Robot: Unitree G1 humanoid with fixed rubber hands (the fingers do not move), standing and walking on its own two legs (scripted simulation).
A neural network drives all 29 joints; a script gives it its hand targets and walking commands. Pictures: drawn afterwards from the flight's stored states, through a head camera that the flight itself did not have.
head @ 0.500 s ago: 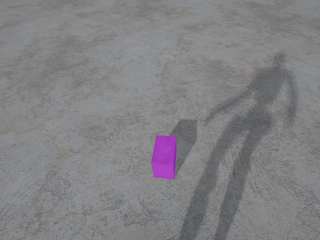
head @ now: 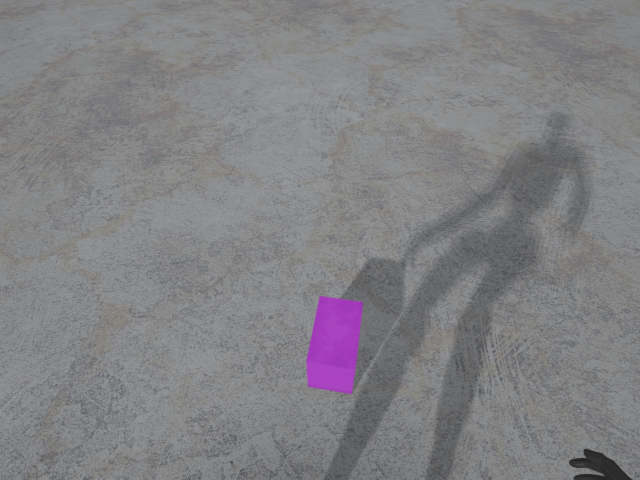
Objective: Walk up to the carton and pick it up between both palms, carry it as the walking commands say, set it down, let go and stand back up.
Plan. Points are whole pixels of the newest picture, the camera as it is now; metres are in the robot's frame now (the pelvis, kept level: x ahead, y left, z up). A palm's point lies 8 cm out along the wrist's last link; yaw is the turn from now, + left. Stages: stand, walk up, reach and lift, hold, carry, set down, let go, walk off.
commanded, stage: walk up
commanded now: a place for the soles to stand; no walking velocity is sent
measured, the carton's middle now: (335, 344) +0.64 -0.03 -0.67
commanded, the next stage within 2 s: none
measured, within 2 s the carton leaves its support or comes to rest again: neither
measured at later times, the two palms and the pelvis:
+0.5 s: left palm (102, 441) +0.21 +0.31 -0.08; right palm (582, 452) +0.19 -0.32 -0.09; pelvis +0.08 +0.00 +0.01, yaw +0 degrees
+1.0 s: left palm out of the picture +0.15 +0.32 -0.08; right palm (578, 454) +0.18 -0.31 -0.09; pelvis +0.08 -0.01 +0.02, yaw +1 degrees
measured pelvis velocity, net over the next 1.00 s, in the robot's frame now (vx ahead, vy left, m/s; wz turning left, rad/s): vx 0.08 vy -0.01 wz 0.01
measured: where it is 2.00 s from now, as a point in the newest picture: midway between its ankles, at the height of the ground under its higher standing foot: outside the picture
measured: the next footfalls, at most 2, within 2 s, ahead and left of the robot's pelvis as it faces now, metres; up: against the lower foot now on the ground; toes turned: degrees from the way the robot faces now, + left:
right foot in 0.14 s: +0.15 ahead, -0.13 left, +0.00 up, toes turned -3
left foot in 1.38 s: +0.18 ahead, +0.18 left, +0.00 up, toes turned -1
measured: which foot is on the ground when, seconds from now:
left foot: down 0.00-1.00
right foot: up 0.00-0.12, down 0.14-1.00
